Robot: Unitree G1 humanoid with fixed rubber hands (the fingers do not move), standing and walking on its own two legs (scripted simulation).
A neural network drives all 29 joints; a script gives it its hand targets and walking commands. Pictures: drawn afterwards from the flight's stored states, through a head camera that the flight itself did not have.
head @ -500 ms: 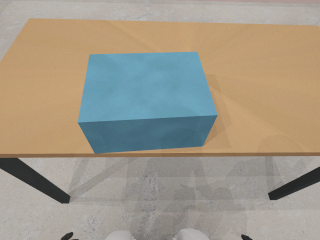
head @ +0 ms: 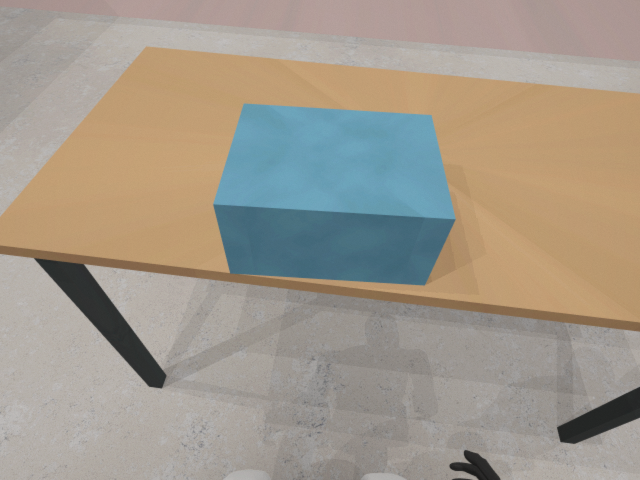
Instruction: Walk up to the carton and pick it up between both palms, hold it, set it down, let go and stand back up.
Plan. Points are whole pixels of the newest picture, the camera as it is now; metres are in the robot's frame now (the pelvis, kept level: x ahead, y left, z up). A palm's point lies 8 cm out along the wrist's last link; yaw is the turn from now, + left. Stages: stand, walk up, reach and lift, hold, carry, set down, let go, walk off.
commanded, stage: walk up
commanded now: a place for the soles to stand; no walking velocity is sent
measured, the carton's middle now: (332, 192) +0.49 -0.03 +0.06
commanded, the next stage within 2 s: reach and lift in 1.30 s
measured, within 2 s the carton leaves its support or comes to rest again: neither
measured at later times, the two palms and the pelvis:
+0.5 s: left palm out of the picture +0.03 +0.23 -0.13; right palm out of the picture +0.01 -0.24 -0.13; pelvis +0.00 +0.00 +0.01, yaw +1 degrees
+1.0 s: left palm out of the picture +0.03 +0.23 -0.13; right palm out of the picture +0.07 -0.24 -0.13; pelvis +0.02 -0.01 +0.01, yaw +3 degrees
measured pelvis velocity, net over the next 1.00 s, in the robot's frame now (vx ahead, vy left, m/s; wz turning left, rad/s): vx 0.02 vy -0.01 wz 0.06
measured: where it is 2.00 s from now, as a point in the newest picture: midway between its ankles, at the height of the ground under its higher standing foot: outside the picture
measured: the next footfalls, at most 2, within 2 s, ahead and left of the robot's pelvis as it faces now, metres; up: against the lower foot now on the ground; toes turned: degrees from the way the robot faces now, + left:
none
